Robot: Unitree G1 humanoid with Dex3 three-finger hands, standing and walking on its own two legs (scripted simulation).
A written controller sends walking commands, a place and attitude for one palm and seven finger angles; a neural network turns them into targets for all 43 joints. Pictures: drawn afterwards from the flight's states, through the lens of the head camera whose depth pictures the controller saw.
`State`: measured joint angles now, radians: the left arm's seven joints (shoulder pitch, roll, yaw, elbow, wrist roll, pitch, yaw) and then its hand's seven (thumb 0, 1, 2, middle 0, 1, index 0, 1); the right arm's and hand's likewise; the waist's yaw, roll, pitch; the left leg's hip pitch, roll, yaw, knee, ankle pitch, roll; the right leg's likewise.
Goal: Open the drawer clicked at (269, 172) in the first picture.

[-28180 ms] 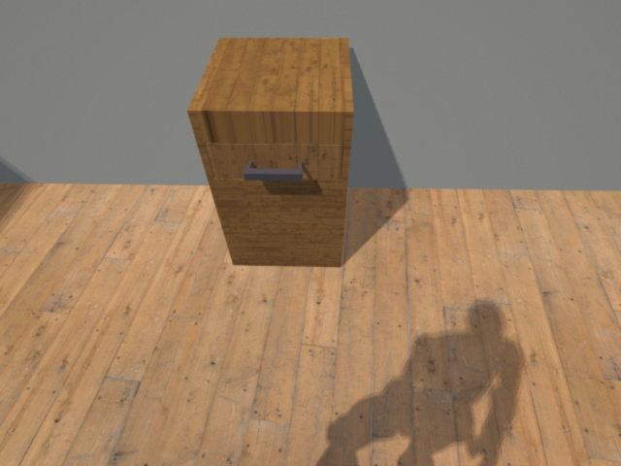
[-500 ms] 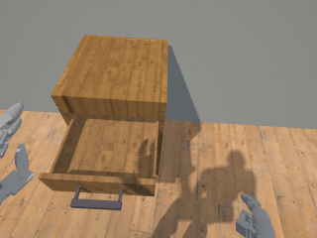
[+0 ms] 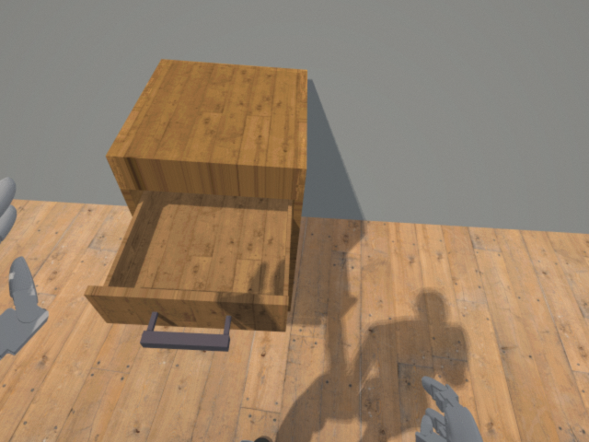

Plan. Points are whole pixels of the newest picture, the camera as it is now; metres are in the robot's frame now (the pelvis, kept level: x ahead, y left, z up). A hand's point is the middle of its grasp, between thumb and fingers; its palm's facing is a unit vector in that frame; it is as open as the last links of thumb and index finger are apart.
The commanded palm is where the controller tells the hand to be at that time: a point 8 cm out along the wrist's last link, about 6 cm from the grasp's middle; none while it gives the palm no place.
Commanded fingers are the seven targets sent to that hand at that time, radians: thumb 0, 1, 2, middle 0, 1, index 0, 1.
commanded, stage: step back with the hand held close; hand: left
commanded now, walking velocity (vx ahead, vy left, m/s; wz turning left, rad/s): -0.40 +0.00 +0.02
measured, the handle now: (188, 330) +0.35 +0.22 -0.22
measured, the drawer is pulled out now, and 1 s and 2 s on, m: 0.28 0.28 0.28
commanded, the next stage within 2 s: stop stepping back and stand still in 0.10 s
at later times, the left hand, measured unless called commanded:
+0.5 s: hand out of the picture +0.04 +0.20 +0.17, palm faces +0.50 -0.79 -0.35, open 7.4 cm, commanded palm -0.03 +0.24 +0.19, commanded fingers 0.00 0.90 0.90 -0.20 -0.30 -0.20 -0.30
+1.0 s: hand out of the picture +0.02 +0.18 +0.16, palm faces +0.39 -0.81 -0.43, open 7.4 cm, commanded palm -0.05 +0.23 +0.19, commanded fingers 0.00 0.90 0.90 -0.20 -0.30 -0.20 -0.30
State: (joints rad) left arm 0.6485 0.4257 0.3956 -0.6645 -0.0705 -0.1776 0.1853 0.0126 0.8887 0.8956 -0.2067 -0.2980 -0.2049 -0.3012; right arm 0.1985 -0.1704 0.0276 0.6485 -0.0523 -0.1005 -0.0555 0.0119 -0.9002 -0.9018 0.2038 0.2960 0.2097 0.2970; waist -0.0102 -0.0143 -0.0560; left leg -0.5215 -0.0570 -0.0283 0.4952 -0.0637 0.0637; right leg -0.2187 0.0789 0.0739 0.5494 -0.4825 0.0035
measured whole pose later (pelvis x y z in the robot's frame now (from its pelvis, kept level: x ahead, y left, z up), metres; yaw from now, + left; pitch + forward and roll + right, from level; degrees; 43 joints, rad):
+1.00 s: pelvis -0.16 -0.06 +0.01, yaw +5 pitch +0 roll +0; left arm 0.67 0.36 0.36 -0.69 -0.02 -0.21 0.15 0.01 0.89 0.90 -0.21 -0.30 -0.21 -0.30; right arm 0.22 -0.18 0.00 0.65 0.01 -0.07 -0.02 0.02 -0.90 -0.90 0.20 0.30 0.21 0.30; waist -0.02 -0.07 0.08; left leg -0.37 0.01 0.04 0.78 -0.38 0.03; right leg -0.29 0.03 -0.05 0.54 -0.26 -0.06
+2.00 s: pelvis -0.14 -0.04 +0.01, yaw +6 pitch -1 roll -1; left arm 0.28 0.21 0.03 0.95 0.02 0.04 0.02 -0.03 0.98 0.89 -0.20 -0.30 -0.20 -0.30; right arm 0.27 -0.17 0.02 1.00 -0.02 0.03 -0.03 0.01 -0.91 -0.90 0.20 0.29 0.20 0.30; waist 0.01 -0.05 0.11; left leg -0.22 -0.01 0.02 0.48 -0.24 0.03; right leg -0.18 0.00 -0.08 0.44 -0.24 -0.02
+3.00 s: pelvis -0.13 -0.04 +0.02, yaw +4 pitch -1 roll +0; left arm 0.32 0.10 0.01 1.14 0.01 -0.01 0.05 0.00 0.91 0.90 -0.20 -0.30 -0.19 -0.30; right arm 0.33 -0.09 0.01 1.14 -0.01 -0.01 -0.05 0.00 -0.91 -0.90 0.20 0.29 0.20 0.30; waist -0.01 0.00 0.07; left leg -0.15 -0.02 0.05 0.41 -0.24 0.03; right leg -0.15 0.00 -0.05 0.42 -0.25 -0.02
